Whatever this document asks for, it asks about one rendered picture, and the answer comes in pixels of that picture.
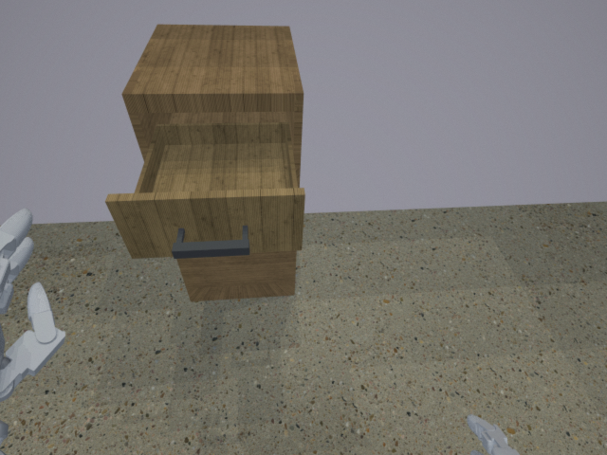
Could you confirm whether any left robot hand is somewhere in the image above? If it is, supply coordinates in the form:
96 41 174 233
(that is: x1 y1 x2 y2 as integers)
0 209 65 402

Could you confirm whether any drawer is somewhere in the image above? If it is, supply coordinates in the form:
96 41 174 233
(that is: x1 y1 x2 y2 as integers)
105 122 305 259

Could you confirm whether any handle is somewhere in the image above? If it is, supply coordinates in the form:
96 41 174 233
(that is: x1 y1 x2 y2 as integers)
172 226 249 259

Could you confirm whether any right robot hand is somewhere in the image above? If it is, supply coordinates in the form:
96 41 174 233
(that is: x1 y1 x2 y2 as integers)
467 414 520 455

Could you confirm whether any cabinet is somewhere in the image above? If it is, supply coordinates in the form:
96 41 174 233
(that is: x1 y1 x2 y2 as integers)
122 25 304 301

